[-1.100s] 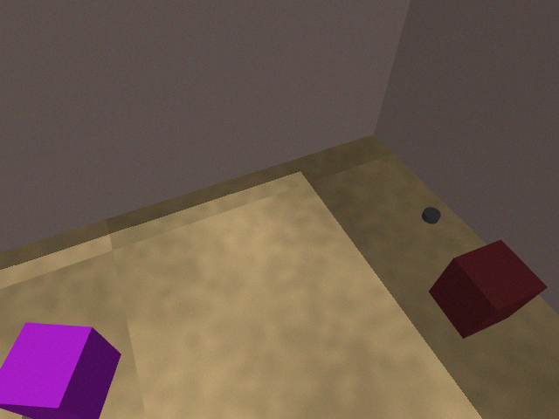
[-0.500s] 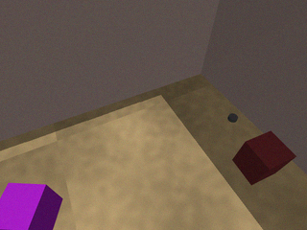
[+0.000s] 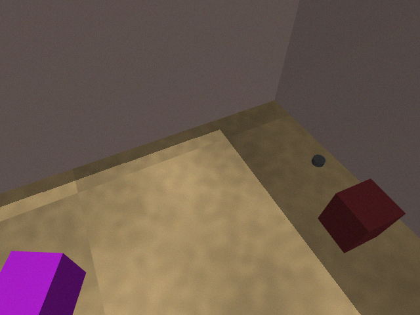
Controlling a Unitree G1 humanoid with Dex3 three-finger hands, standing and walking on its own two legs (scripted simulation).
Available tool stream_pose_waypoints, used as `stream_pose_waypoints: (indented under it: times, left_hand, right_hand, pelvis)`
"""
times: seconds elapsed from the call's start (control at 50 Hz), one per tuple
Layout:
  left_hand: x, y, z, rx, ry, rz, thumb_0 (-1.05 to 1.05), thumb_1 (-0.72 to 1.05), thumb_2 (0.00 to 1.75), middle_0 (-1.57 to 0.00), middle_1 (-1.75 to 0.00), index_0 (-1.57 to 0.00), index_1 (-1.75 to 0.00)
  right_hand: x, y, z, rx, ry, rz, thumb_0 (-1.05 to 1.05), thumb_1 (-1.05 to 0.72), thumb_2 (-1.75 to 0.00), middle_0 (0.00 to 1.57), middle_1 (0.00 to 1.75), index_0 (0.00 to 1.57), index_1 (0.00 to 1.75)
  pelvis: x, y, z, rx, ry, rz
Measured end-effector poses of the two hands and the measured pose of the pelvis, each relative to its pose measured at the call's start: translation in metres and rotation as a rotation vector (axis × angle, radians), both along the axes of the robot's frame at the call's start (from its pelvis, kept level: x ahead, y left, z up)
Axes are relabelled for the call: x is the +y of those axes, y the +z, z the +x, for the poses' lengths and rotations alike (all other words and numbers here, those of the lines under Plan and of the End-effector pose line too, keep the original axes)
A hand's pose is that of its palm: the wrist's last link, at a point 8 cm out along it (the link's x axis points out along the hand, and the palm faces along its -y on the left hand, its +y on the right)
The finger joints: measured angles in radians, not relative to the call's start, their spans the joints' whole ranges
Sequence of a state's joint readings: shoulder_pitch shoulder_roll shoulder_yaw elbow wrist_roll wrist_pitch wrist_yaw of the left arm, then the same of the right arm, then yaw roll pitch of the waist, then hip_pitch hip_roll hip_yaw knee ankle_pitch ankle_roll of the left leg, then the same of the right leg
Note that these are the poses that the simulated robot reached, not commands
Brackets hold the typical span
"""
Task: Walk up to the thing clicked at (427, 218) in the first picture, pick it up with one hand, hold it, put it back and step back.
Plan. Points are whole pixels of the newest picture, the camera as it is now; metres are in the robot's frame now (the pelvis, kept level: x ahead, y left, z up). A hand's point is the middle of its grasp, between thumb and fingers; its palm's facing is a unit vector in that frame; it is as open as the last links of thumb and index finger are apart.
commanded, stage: stand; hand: right
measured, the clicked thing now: (318, 160) +1.06 -0.69 -0.77
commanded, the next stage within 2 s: walk up in 0.02 s
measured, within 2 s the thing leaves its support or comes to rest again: neither
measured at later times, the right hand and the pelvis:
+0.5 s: hand out of the picture +0.13 -0.42 -0.18, palm faces +0.13 +0.92 -0.36, open 7.4 cm; pelvis +0.11 -0.12 -0.03, yaw -12 degrees
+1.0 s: hand (384, 231) +0.33 -0.42 -0.13, palm faces +0.32 +0.86 -0.39, open 7.4 cm; pelvis +0.34 -0.15 -0.01, yaw -20 degrees
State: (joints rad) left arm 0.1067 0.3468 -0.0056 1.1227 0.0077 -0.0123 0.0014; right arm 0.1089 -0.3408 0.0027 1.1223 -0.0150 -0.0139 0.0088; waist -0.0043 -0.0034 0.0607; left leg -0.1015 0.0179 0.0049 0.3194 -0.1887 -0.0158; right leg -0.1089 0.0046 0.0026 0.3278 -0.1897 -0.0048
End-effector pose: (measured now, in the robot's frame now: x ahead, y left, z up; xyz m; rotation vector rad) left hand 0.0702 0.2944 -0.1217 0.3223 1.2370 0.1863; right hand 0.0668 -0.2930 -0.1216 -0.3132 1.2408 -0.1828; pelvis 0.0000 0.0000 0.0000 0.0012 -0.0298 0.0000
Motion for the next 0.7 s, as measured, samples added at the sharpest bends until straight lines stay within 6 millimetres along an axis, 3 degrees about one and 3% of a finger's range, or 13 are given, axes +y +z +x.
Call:
stream_pose_waypoints:
  times: [0.08, 0.16, 0.26, 0.36, 0.44, 0.54, 0.62, 0.7]
  left_hand:
    - [0.003, -0.001, 0.003, 0.002, -0.023, -0.01, 0.01, 0.9, 0.9, -0.2, -0.3, -0.2, -0.3]
    - [0.005, 0.005, 0.021, 0.031, -0.085, 0.009, 0.01, 0.9, 0.9, -0.2, -0.3, -0.2, -0.3]
    - [-0.007, 0.016, 0.063, 0.004, -0.139, 0.039, 0.01, 0.9, 0.9, -0.2, -0.29, -0.2, -0.3]
    - [-0.042, 0.015, 0.114, -0.039, -0.178, 0.085, 0.01, 0.9, 0.9, -0.2, -0.29, -0.2, -0.3]
    - [-0.077, 0.01, 0.139, -0.099, -0.167, 0.089, 0.01, 0.9, 0.9, -0.2, -0.29, -0.2, -0.3]
    - [-0.116, 0.017, 0.149, -0.049, -0.182, 0.047, 0.01, 0.9, 0.9, -0.2, -0.29, -0.2, -0.3]
    - [-0.134, 0.016, 0.167, -0.015, -0.208, 0.021, 0.01, 0.9, 0.9, -0.21, -0.3, -0.2, -0.3]
    - [-0.143, 0.01, 0.202, -0.008, -0.231, 0.001, 0.01, 0.9, 0.9, -0.21, -0.3, -0.2, -0.3]
  right_hand:
    - [-0.007, 0.001, 0.0, -0.056, -0.024, 0.005, 0.0, -0.9, -0.9, 0.2, 0.3, 0.21, 0.3]
    - [-0.032, 0.007, -0.01, -0.107, -0.083, -0.032, 0.0, -0.9, -0.9, 0.21, 0.3, 0.21, 0.3]
    - [-0.079, 0.008, -0.022, -0.08, -0.131, -0.074, 0.0, -0.9, -0.9, 0.21, 0.3, 0.21, 0.3]
    - [-0.136, -0.012, -0.014, -0.057, -0.172, -0.087, 0.0, -0.9, -0.9, 0.2, 0.3, 0.21, 0.3]
    - [-0.163, -0.027, 0.013, -0.025, -0.169, -0.074, 0.01, -0.9, -0.9, 0.2, 0.3, 0.2, 0.3]
    - [-0.168, -0.009, 0.069, -0.106, -0.152, -0.021, 0.01, -0.9, -0.9, 0.2, 0.3, 0.2, 0.3]
    - [-0.173, 0.003, 0.105, -0.153, -0.163, -0.007, 0.0, -0.9, -0.9, 0.2, 0.3, 0.2, 0.3]
    - [-0.179, 0.01, 0.134, -0.142, -0.175, -0.016, 0.0, -0.9, -0.9, 0.2, 0.3, 0.21, 0.3]
  pelvis:
    - [-0.001, -0.004, 0.002, 0.003, -0.035, 0.013]
    - [-0.011, -0.006, 0.012, 0.009, -0.078, 0.02]
    - [-0.038, -0.01, 0.034, -0.004, -0.13, 0.032]
    - [-0.08, -0.03, 0.068, -0.01, -0.177, 0.039]
    - [-0.109, -0.038, 0.092, -0.021, -0.193, 0.007]
    - [-0.127, -0.018, 0.125, -0.021, -0.228, 0.002]
    - [-0.138, -0.011, 0.158, -0.022, -0.259, -0.014]
    - [-0.145, -0.011, 0.194, -0.014, -0.273, -0.025]
